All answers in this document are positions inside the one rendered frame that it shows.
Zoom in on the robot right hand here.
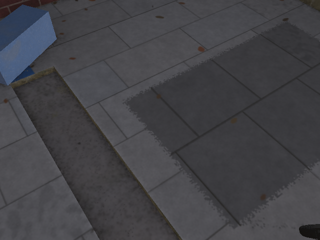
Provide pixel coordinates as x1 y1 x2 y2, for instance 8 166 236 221
299 224 320 240

